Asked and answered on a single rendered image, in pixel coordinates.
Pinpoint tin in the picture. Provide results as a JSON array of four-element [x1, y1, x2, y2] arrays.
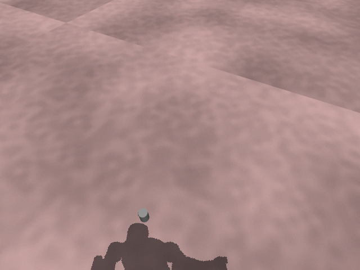
[[138, 208, 149, 222]]

